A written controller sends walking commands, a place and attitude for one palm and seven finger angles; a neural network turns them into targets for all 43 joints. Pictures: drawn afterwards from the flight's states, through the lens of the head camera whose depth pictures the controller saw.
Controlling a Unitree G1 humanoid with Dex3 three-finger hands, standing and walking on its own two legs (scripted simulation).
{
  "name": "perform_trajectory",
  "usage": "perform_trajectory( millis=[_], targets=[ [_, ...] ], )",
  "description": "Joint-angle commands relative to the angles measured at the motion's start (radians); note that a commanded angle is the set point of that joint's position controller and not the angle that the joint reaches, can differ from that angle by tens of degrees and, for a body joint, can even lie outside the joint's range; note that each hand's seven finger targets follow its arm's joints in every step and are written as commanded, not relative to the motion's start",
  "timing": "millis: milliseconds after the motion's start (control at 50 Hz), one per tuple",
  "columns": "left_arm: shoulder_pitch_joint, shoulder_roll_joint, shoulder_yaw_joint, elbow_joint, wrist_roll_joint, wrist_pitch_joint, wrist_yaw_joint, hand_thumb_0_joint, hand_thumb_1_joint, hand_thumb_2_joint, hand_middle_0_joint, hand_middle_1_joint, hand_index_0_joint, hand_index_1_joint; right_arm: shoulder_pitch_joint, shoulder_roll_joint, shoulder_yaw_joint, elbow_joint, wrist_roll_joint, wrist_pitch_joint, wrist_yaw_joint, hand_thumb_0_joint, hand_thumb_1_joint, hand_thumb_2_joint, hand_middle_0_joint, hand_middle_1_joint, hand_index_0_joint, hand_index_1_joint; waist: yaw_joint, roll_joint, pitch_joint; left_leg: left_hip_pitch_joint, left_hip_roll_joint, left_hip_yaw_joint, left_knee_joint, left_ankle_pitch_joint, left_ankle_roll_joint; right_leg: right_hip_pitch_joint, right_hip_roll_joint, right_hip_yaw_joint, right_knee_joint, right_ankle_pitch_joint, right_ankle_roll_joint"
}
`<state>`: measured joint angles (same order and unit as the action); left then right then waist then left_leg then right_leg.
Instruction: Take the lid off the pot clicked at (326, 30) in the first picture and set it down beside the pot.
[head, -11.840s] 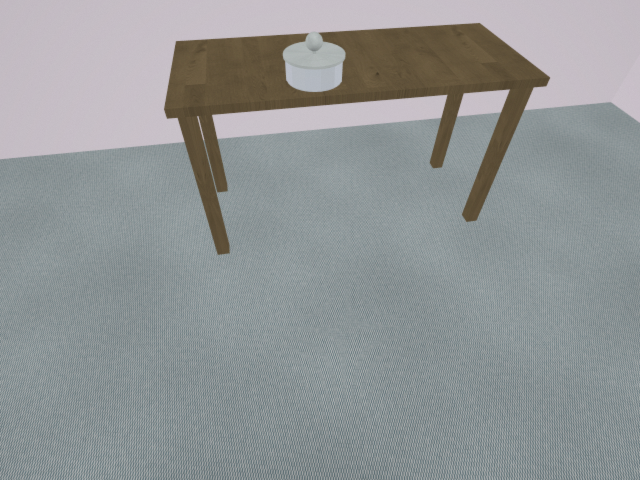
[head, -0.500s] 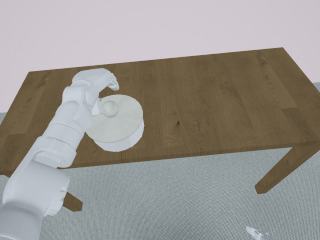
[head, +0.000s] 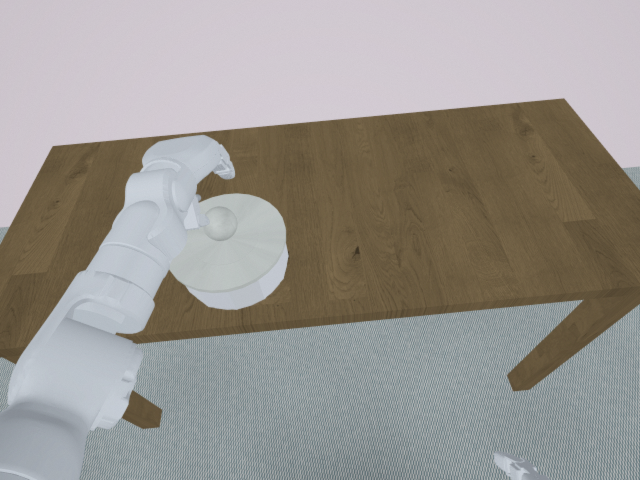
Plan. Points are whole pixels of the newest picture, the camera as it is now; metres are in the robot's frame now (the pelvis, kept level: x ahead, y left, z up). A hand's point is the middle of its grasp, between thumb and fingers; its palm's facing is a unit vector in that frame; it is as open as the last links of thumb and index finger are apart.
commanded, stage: move the open hand above the knob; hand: left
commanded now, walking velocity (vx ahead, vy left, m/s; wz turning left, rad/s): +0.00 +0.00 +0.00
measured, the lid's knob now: (219, 223) +0.47 +0.16 +0.02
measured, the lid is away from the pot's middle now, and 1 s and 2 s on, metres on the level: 0.00 0.00 0.00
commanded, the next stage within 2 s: lower the open fingers around the knob in 0.26 s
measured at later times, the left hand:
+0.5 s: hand (204, 203) +0.44 +0.15 +0.10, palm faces -0.31 -0.08 -0.95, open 10.4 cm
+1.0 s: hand (206, 222) +0.44 +0.16 +0.07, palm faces -0.36 -0.08 -0.93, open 10.4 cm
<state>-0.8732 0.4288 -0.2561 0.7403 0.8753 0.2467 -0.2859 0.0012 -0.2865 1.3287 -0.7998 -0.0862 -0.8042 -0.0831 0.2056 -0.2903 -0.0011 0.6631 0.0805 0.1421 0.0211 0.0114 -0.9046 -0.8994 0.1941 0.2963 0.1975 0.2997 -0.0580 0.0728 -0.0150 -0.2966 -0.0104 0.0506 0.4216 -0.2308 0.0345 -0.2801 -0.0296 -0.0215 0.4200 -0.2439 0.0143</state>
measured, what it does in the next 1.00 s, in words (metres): stands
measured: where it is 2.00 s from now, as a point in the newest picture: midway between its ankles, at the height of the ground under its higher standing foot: outside the picture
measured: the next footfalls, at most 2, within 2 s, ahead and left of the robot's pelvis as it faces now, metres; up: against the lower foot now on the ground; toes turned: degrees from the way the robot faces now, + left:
none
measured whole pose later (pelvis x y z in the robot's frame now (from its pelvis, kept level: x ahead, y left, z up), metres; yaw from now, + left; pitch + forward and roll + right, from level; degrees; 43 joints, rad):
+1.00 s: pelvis +0.00 +0.00 +0.00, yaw +0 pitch +7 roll +0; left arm -0.83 0.40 -0.26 0.83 0.88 0.20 -0.21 0.00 -0.29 1.33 -0.80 -0.09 -0.80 -0.08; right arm 0.22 -0.29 -0.01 0.69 0.08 0.16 0.01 0.01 -0.90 -0.90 0.19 0.30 0.20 0.30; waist -0.06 0.06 -0.02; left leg -0.33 0.00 0.05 0.45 -0.24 0.03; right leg -0.31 -0.02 -0.02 0.44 -0.25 0.01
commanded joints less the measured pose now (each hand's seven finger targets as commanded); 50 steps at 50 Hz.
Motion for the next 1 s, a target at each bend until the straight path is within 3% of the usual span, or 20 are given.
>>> perform_trajectory(
  millis=[0, 40, 100, 140, 180, 200, 260, 320, 360, 400, 440, 500, 540, 620, 660, 700, 760, 840, 900, 980],
  targets=[
    [-0.529, 0.186, 0.060, -0.246, 0.005, -0.005, 0.028, 0.000, -0.297, 1.326, -0.791, -0.081, -0.791, -0.081, -0.035, -0.124, -0.040, -0.115, -0.001, -0.031, -0.002, 0.000, -0.900, -0.900, 0.200, 0.300, 0.200, 0.300, -0.009, -0.057, -0.429, 0.262, -0.025, -0.047, 0.019, 0.416, 0.043, 0.090, 0.060, -0.015, -0.002, 0.415, -0.042],
    [-0.518, 0.228, 0.102, -0.226, 0.016, -0.008, 0.029, 0.000, -0.297, 1.326, -0.791, -0.081, -0.791, -0.081, -0.027, -0.128, -0.039, -0.112, -0.006, -0.034, -0.004, 0.000, -0.900, -0.900, 0.200, 0.300, 0.200, 0.300, -0.005, -0.070, -0.433, 0.263, -0.025, -0.052, 0.021, 0.420, 0.042, 0.085, 0.064, -0.017, -0.010, 0.409, -0.046],
    [-0.494, 0.165, 0.048, -0.188, 0.008, -0.002, 0.030, 0.000, -0.297, 1.326, -0.791, -0.081, -0.791, -0.081, -0.034, -0.120, -0.036, -0.104, 0.001, -0.025, -0.002, 0.000, -0.900, -0.900, 0.200, 0.300, 0.200, 0.300, -0.012, -0.079, -0.393, 0.247, -0.024, -0.049, 0.020, 0.405, 0.038, 0.069, 0.064, -0.024, -0.001, 0.394, -0.043],
    [-0.505, 0.194, 0.078, -0.165, 0.013, -0.001, 0.029, 0.000, -0.297, 1.326, -0.791, -0.081, -0.791, -0.081, -0.036, -0.127, -0.034, -0.100, -0.001, -0.024, -0.002, 0.000, -0.900, -0.900, 0.200, 0.300, 0.200, 0.300, -0.007, -0.089, -0.383, 0.231, -0.026, -0.049, 0.011, 0.377, 0.035, 0.060, 0.066, -0.025, -0.011, 0.374, -0.047],
    [-0.547, 0.191, 0.067, -0.229, 0.010, -0.006, 0.035, 0.000, -0.297, 1.326, -0.791, -0.081, -0.791, -0.081, -0.043, -0.121, -0.034, -0.113, -0.003, -0.027, -0.001, 0.000, -0.900, -0.900, 0.200, 0.300, 0.200, 0.300, -0.005, -0.057, -0.433, 0.259, -0.028, -0.059, 0.012, 0.387, 0.035, 0.077, 0.062, -0.022, -0.002, 0.376, -0.047],
    [-0.540, 0.167, 0.045, -0.202, 0.011, -0.004, 0.036, 0.000, -0.297, 1.326, -0.791, -0.081, -0.791, -0.081, -0.046, -0.117, -0.033, -0.106, -0.001, -0.025, -0.003, 0.000, -0.900, -0.900, 0.200, 0.300, 0.200, 0.300, -0.013, -0.050, -0.408, 0.257, -0.025, -0.056, 0.017, 0.381, 0.034, 0.061, 0.063, -0.023, -0.001, 0.363, -0.048],
    [-0.550, 0.196, 0.078, -0.233, 0.009, -0.007, 0.043, 0.000, -0.297, 1.326, -0.791, -0.081, -0.791, -0.081, -0.037, -0.121, -0.036, -0.107, -0.004, -0.027, -0.001, 0.000, -0.900, -0.900, 0.200, 0.300, 0.200, 0.300, -0.004, -0.056, -0.442, 0.274, -0.020, -0.063, 0.015, 0.412, 0.032, 0.079, 0.063, -0.024, 0.002, 0.375, -0.048],
    [-0.508, 0.137, 0.040, -0.186, 0.015, 0.005, 0.043, 0.000, -0.297, 1.326, -0.791, -0.081, -0.791, -0.081, -0.041, -0.117, -0.035, -0.104, -0.004, -0.024, 0.006, 0.000, -0.900, -0.900, 0.200, 0.300, 0.200, 0.300, -0.005, -0.080, -0.416, 0.265, -0.021, -0.065, 0.016, 0.409, 0.027, 0.050, 0.067, -0.033, 0.003, 0.363, -0.048],
    [-0.466, 0.179, 0.081, -0.163, 0.009, 0.007, 0.047, 0.000, -0.297, 1.326, -0.791, -0.081, -0.791, -0.081, -0.044, -0.124, -0.033, -0.104, -0.003, -0.021, 0.004, 0.000, -0.900, -0.900, 0.200, 0.300, 0.200, 0.300, 0.005, -0.094, -0.402, 0.232, -0.021, -0.052, 0.012, 0.393, 0.030, 0.086, 0.063, -0.026, 0.003, 0.378, -0.047],
    [-0.474, 0.114, 0.025, -0.146, 0.013, 0.014, 0.048, 0.000, -0.297, 1.326, -0.791, -0.081, -0.791, -0.081, -0.047, -0.116, -0.032, -0.102, 0.000, -0.017, 0.008, 0.000, -0.900, -0.900, 0.200, 0.300, 0.200, 0.300, -0.003, -0.097, -0.371, 0.219, -0.021, -0.055, 0.006, 0.364, 0.026, 0.055, 0.066, -0.035, 0.004, 0.343, -0.047],
    [-0.473, 0.180, 0.089, -0.149, 0.020, 0.010, 0.054, 0.000, -0.297, 1.326, -0.791, -0.081, -0.791, -0.081, -0.045, -0.122, -0.032, -0.107, -0.004, -0.021, 0.005, 0.000, -0.900, -0.900, 0.200, 0.300, 0.200, 0.300, 0.009, -0.105, -0.390, 0.213, -0.024, -0.053, 0.004, 0.345, 0.030, 0.073, 0.068, -0.026, -0.007, 0.339, -0.049],
    [-0.486, 0.174, 0.072, -0.174, 0.014, 0.002, 0.063, 0.000, -0.297, 1.326, -0.791, -0.081, -0.791, -0.081, -0.047, -0.115, -0.031, -0.112, -0.005, -0.022, -0.003, 0.000, -0.900, -0.900, 0.200, 0.300, 0.200, 0.300, 0.004, -0.100, -0.402, 0.206, -0.028, -0.045, 0.006, 0.337, 0.036, 0.103, 0.062, -0.019, -0.001, 0.364, -0.046],
    [-0.461, 0.234, 0.125, -0.109, 0.025, -0.003, 0.069, 0.000, -0.297, 1.326, -0.791, -0.081, -0.791, -0.081, -0.035, -0.126, -0.027, -0.100, -0.006, -0.022, -0.012, 0.000, -0.900, -0.900, 0.200, 0.300, 0.200, 0.300, 0.010, -0.142, -0.386, 0.169, -0.029, -0.040, -0.003, 0.312, 0.036, 0.113, 0.065, -0.016, -0.012, 0.359, -0.044],
    [-0.485, 0.169, 0.066, -0.169, 0.024, -0.016, 0.079, 0.000, -0.297, 1.326, -0.791, -0.081, -0.791, -0.081, -0.033, -0.116, -0.037, -0.106, -0.004, -0.026, -0.008, 0.000, -0.900, -0.900, 0.200, 0.300, 0.200, 0.300, 0.000, -0.071, -0.416, 0.219, -0.025, -0.043, 0.009, 0.321, 0.036, 0.081, 0.064, -0.015, -0.006, 0.345, -0.046],
    [-0.436, 0.145, 0.055, -0.143, 0.009, -0.017, 0.079, 0.000, -0.297, 1.326, -0.791, -0.081, -0.791, -0.081, -0.032, -0.115, -0.040, -0.107, -0.005, -0.024, -0.009, 0.000, -0.900, -0.900, 0.200, 0.300, 0.200, 0.300, -0.006, -0.086, -0.394, 0.206, -0.025, -0.037, 0.014, 0.320, 0.039, 0.084, 0.064, -0.014, -0.008, 0.349, -0.044],
    [-0.433, 0.186, 0.087, -0.091, 0.008, -0.018, 0.083, 0.000, -0.297, 1.326, -0.791, -0.081, -0.791, -0.081, -0.017, -0.125, -0.038, -0.092, -0.001, -0.018, -0.013, 0.000, -0.900, -0.900, 0.200, 0.300, 0.200, 0.300, -0.007, -0.129, -0.352, 0.162, -0.026, -0.029, 0.006, 0.275, 0.038, 0.084, 0.065, -0.016, -0.013, 0.338, -0.040],
    [-0.522, 0.176, 0.063, -0.175, 0.014, -0.042, 0.090, 0.000, -0.297, 1.326, -0.791, -0.081, -0.791, -0.081, -0.019, -0.119, -0.042, -0.094, -0.005, -0.022, -0.017, 0.000, -0.900, -0.900, 0.200, 0.300, 0.200, 0.300, -0.015, -0.052, -0.412, 0.204, -0.026, -0.032, 0.014, 0.295, 0.041, 0.081, 0.060, -0.005, -0.006, 0.345, -0.044],
    [-0.431, 0.208, 0.115, -0.078, 0.021, -0.049, 0.102, 0.000, -0.297, 1.326, -0.791, -0.081, -0.791, -0.081, -0.002, -0.125, -0.044, -0.081, -0.007, -0.024, -0.021, 0.000, -0.900, -0.900, 0.200, 0.300, 0.200, 0.300, -0.005, -0.120, -0.401, 0.173, -0.026, -0.033, 0.020, 0.316, 0.041, 0.087, 0.067, -0.010, -0.006, 0.373, -0.045],
    [-0.438, 0.164, 0.068, -0.066, 0.018, -0.051, 0.109, 0.000, -0.297, 1.326, -0.791, -0.081, -0.791, -0.081, -0.006, -0.123, -0.044, -0.080, -0.002, -0.018, -0.017, 0.000, -0.900, -0.900, 0.200, 0.300, 0.200, 0.300, -0.014, -0.089, -0.376, 0.168, -0.024, -0.028, 0.022, 0.307, 0.038, 0.064, 0.064, -0.013, 0.002, 0.364, -0.043],
    [-0.446, 0.198, 0.101, -0.145, 0.021, -0.069, 0.121, 0.000, -0.297, 1.326, -0.791, -0.081, -0.791, -0.081, 0.003, -0.122, -0.051, -0.087, -0.010, -0.022, -0.016, 0.000, -0.900, -0.900, 0.200, 0.300, 0.200, 0.300, -0.007, -0.059, -0.464, 0.222, -0.024, -0.038, 0.043, 0.387, 0.041, 0.091, 0.064, -0.005, 0.011, 0.424, -0.045]
  ],
)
